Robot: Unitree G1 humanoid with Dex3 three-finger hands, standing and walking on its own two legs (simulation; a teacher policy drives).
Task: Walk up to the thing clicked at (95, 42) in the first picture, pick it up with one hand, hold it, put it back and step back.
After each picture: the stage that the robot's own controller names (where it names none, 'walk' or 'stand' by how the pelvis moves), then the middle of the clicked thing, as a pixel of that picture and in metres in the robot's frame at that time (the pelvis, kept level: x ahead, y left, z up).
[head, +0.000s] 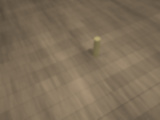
stand; (96, 47) +1.29 -0.14 -0.65
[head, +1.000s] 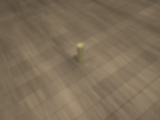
walk; (80, 54) +1.18 +0.13 -0.64
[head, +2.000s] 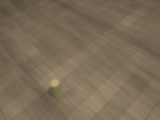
walk; (57, 90) +0.67 +0.26 -0.64
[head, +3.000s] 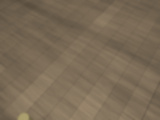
stand; out of the picture +0.36 +0.37 -0.62
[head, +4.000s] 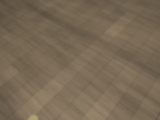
stand; out of the picture +0.39 +0.35 -0.64
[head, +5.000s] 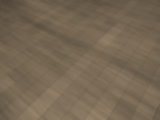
stand; out of the picture +0.40 +0.34 -0.66
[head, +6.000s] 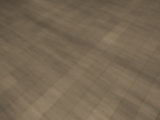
stand; out of the picture +0.39 +0.33 -0.66
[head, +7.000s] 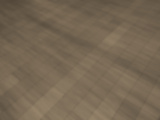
stand; out of the picture +0.39 +0.33 -0.66
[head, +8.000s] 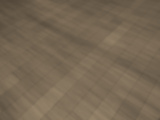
stand; out of the picture +0.39 +0.33 -0.66
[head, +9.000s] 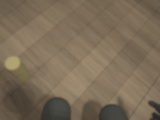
go down; (19, 70) +0.44 +0.35 -0.40
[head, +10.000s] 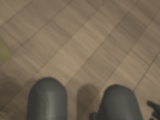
go down; out of the picture +0.45 +0.40 -0.26
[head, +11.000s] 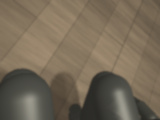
close in; out of the picture +0.40 +0.44 -0.18
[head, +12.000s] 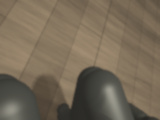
rest palm; out of the picture +0.38 +0.45 -0.15
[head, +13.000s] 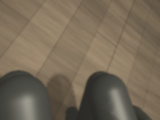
lift; out of the picture +0.34 +0.38 -0.13
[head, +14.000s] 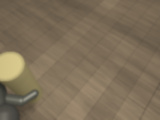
lift; (23, 83) +0.33 +0.20 +0.04
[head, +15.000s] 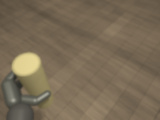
hold; (37, 85) +0.33 +0.17 +0.05
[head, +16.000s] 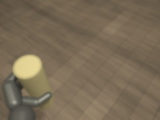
hold; (38, 86) +0.33 +0.16 +0.04
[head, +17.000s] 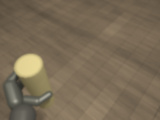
crouch; (38, 86) +0.33 +0.16 +0.05
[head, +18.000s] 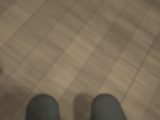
crouch; out of the picture +0.41 +0.33 -0.04
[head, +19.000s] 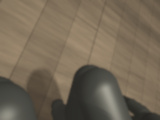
lower; out of the picture +0.38 +0.41 -0.16
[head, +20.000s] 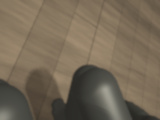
lower; out of the picture +0.38 +0.43 -0.16
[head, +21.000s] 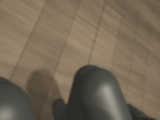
lower; out of the picture +0.38 +0.42 -0.16
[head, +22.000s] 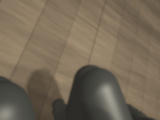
lower; out of the picture +0.38 +0.42 -0.16
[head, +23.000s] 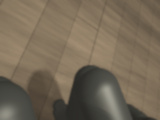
loosen; out of the picture +0.39 +0.41 -0.16
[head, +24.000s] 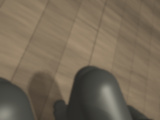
withdraw; out of the picture +0.40 +0.42 -0.16
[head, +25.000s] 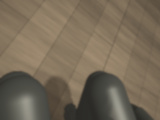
stand; out of the picture +0.42 +0.40 -0.19
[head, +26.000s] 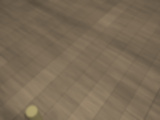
stand; (35, 117) +0.42 +0.29 -0.56
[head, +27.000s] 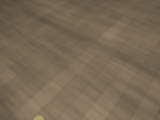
stand; out of the picture +0.43 +0.29 -0.60
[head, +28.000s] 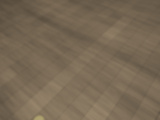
stand; out of the picture +0.42 +0.29 -0.60
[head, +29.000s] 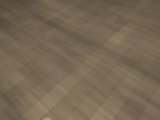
stand; out of the picture +0.42 +0.27 -0.65
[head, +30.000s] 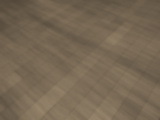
stand; out of the picture +0.41 +0.28 -0.66
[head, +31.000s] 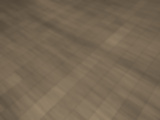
stand; out of the picture +0.41 +0.28 -0.66
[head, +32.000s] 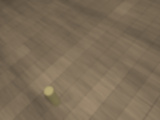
walk; (53, 97) +0.53 +0.31 -0.64
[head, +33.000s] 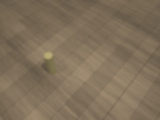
walk; (50, 63) +0.80 +0.25 -0.63
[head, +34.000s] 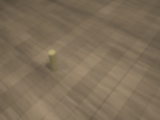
stand; (53, 61) +1.04 +0.33 -0.64
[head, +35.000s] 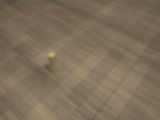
stand; (53, 63) +1.01 +0.30 -0.66
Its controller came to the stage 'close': yes
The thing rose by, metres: 0.70
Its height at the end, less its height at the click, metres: +0.00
